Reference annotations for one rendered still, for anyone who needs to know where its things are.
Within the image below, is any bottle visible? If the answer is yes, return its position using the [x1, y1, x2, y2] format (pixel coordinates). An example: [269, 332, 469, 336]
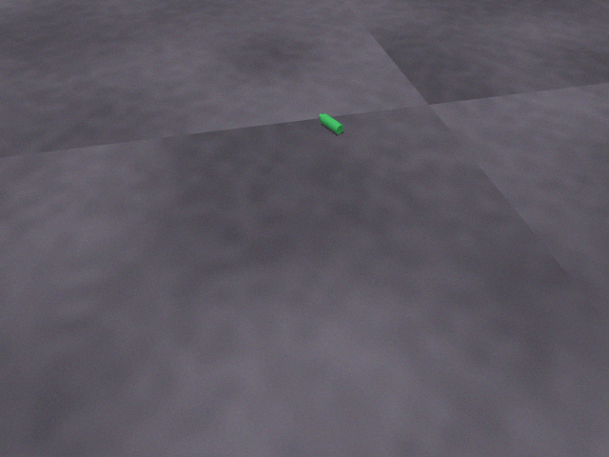
[319, 113, 344, 134]

